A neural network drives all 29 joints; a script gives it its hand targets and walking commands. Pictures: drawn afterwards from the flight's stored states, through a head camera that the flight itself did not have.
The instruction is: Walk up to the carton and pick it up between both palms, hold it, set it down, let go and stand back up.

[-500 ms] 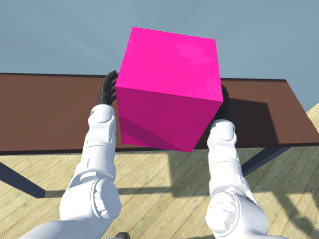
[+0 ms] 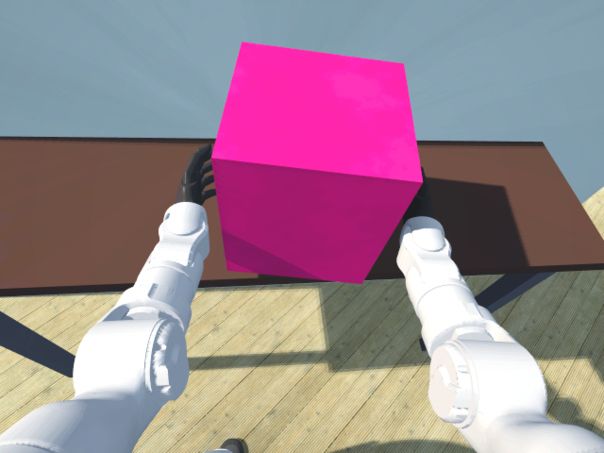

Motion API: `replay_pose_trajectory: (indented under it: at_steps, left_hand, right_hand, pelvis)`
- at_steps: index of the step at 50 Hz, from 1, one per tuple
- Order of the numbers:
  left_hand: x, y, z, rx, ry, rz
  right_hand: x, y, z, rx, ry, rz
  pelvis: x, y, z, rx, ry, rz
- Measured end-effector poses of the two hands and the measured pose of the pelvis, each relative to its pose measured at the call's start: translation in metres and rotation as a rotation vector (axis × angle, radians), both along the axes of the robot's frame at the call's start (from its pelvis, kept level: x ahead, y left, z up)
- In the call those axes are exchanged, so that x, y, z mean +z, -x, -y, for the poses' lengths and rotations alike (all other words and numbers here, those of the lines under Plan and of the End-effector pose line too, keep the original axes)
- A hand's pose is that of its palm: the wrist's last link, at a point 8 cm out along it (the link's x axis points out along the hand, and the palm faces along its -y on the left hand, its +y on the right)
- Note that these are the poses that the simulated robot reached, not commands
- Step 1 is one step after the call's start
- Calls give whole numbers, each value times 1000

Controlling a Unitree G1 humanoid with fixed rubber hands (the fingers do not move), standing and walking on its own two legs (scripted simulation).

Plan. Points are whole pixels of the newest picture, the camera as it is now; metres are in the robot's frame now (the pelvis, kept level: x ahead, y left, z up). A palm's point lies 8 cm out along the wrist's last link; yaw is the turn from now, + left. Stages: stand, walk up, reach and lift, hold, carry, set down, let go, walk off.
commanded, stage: set down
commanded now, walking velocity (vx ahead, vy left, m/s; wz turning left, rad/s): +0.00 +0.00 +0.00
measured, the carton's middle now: (308, 175) +0.46 +0.04 +0.07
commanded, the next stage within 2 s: none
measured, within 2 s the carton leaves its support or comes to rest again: neither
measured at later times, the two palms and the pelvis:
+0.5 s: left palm (138, 171) +0.40 +0.25 +0.10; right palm (457, 180) +0.44 -0.16 +0.12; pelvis -0.03 +0.00 -0.01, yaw +3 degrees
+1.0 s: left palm (118, 117) +0.41 +0.25 +0.18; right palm (485, 149) +0.44 -0.16 +0.18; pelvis -0.02 -0.01 +0.00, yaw +3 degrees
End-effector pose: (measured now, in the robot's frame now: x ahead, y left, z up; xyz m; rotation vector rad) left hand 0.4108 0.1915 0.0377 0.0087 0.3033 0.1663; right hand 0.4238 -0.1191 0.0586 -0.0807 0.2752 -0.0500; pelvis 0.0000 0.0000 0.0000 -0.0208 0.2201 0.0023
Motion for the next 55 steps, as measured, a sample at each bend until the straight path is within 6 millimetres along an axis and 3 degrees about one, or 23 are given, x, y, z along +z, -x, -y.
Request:
replay_pose_trajectory:
  at_steps: [8, 17, 26, 34, 47, 51, 55]
  left_hand:
    - [7, 1, -29, 47, -6, 12]
    - [32, 12, -63, 70, -27, 20]
    - [64, 9, -53, 41, -21, 31]
    - [80, 10, -40, 24, -16, 4]
    - [136, 0, -56, 35, -25, 23]
    - [140, 5, -57, 21, -20, 26]
    - [125, 19, -58, 2, -7, 20]
  right_hand:
    - [1, -12, 3, 11, -23, -3]
    - [30, -18, 27, -6, -31, 15]
    - [60, -18, 36, 6, -56, 20]
    - [74, -12, 36, 10, -100, 15]
    - [114, -17, 39, 19, -112, 25]
    - [117, -15, 42, 21, -96, 20]
    - [105, -4, 46, 23, -86, 19]
  pelvis:
    - [-9, 7, -2, 14, 23, -68]
    - [-10, 18, 0, 54, 29, -82]
    - [-8, 26, 4, 61, 19, -73]
    - [-4, 26, 7, 50, 10, -38]
    - [1, 19, 13, 56, -1, 41]
    - [3, 14, 14, 61, -3, 81]
    - [5, 9, 15, 69, -9, 137]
